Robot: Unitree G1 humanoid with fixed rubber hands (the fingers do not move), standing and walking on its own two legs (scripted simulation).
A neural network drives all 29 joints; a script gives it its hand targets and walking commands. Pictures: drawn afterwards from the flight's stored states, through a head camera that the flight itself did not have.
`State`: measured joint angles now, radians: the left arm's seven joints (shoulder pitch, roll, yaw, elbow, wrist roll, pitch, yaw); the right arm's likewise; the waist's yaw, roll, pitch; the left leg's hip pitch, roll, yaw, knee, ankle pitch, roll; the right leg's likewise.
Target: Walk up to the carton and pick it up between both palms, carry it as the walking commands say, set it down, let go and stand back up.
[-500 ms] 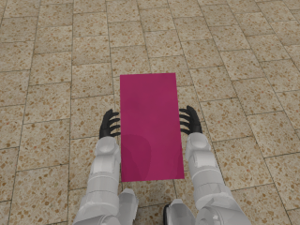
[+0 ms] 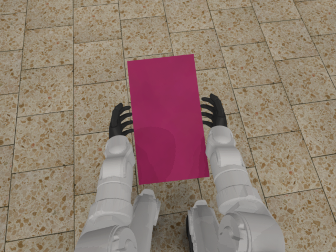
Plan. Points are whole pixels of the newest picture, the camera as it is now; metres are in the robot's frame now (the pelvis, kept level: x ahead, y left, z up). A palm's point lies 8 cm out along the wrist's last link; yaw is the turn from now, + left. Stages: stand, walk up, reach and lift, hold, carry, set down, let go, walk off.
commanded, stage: set down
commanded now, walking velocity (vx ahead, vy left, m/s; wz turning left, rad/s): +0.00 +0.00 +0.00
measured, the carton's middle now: (167, 123) +0.45 +0.06 -0.16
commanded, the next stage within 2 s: none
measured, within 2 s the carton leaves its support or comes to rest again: neither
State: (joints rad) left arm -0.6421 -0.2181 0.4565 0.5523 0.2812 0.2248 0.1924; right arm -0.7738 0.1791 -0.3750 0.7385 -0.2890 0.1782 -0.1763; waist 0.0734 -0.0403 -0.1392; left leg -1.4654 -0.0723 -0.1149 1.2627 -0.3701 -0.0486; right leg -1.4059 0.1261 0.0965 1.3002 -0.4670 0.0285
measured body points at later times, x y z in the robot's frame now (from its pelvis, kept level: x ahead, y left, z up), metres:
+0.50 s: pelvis -0.01 +0.00 -0.07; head +0.23 +0.02 +0.31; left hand +0.42 +0.18 -0.16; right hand +0.46 -0.07 -0.15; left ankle +0.10 +0.13 -0.60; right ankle +0.06 -0.12 -0.60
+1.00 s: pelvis -0.03 +0.00 -0.13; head +0.25 +0.03 +0.22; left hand +0.44 +0.18 -0.24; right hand +0.48 -0.06 -0.23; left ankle +0.10 +0.13 -0.60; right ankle +0.06 -0.12 -0.60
